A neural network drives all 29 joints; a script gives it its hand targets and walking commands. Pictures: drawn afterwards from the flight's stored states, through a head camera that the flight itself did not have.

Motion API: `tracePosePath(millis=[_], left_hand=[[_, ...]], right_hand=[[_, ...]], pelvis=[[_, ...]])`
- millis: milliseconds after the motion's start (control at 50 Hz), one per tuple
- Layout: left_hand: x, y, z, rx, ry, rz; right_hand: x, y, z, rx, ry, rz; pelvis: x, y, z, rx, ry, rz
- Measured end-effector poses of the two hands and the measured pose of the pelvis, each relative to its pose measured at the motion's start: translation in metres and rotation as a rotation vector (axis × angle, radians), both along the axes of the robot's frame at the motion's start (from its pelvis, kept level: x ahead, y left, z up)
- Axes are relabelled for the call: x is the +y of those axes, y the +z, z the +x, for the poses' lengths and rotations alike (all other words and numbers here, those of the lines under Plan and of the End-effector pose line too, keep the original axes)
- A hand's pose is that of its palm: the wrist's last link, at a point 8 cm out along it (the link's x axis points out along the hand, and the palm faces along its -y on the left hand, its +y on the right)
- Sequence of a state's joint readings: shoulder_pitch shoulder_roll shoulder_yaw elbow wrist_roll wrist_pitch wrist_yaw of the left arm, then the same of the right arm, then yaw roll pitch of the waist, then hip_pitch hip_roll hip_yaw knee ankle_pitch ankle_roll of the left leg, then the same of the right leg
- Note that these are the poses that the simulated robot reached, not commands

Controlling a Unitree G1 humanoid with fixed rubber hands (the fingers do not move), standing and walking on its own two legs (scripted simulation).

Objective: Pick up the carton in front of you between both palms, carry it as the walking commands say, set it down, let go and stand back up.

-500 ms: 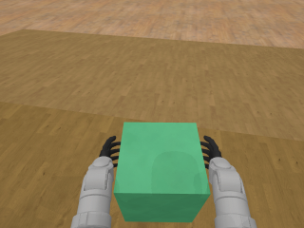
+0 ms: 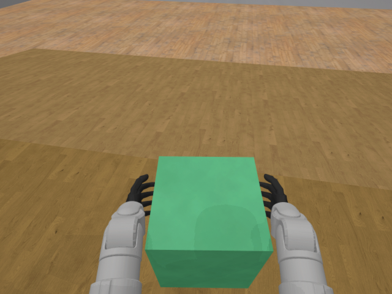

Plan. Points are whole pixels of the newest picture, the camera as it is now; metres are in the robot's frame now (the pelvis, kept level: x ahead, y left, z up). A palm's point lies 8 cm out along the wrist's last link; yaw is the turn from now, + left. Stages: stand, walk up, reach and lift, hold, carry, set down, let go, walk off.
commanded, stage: hold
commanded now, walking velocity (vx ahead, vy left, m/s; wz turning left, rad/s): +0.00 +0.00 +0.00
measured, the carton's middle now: (205, 224) +0.29 +0.00 -0.02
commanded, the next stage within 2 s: carry in 0.46 s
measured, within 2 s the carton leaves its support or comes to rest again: neither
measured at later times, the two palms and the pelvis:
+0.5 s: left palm (135, 208) +0.28 +0.15 +0.05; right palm (278, 209) +0.28 -0.15 +0.05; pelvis -0.01 +0.00 +0.00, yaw +0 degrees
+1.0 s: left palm (150, 153) +0.42 +0.14 +0.08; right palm (273, 159) +0.41 -0.16 +0.08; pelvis +0.16 +0.00 -0.01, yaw -1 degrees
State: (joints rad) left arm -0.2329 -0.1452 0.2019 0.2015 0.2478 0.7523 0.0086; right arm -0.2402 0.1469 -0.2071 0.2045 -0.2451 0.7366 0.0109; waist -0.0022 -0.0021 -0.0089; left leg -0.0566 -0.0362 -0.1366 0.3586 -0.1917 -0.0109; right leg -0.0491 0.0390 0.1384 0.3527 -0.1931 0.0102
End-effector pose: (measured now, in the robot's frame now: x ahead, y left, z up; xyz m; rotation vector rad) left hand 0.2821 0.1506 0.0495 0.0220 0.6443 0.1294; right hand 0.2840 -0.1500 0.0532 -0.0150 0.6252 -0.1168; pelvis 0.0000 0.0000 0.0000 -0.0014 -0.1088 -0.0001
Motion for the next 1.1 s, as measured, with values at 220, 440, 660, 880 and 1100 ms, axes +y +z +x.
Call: tracePosePath(millis=[220,440,660,880,1100], left_hand=[[0.000,-0.004,-0.005,0.031,0.002,-0.007],[0.000,-0.002,0.000,0.016,0.007,-0.015],[-0.003,0.019,0.026,-0.053,0.021,-0.024],[0.002,0.034,0.086,-0.065,0.071,-0.059],[-0.024,0.024,0.180,0.000,0.049,-0.072]], right_hand=[[0.000,-0.005,-0.006,0.031,-0.011,0.009],[0.000,-0.001,-0.001,0.017,-0.013,0.011],[-0.003,0.016,0.024,-0.051,-0.026,0.040],[0.003,0.036,0.092,-0.062,-0.030,0.054],[-0.023,0.020,0.172,0.002,-0.089,0.095]], pelvis=[[0.001,-0.002,-0.011,-0.019,-0.001,0.000],[0.001,-0.002,-0.009,-0.016,-0.003,0.001],[-0.003,-0.009,0.014,0.105,-0.012,0.001],[-0.002,-0.019,0.104,0.194,-0.006,0.029],[-0.020,-0.020,0.218,0.215,0.047,-0.025]])
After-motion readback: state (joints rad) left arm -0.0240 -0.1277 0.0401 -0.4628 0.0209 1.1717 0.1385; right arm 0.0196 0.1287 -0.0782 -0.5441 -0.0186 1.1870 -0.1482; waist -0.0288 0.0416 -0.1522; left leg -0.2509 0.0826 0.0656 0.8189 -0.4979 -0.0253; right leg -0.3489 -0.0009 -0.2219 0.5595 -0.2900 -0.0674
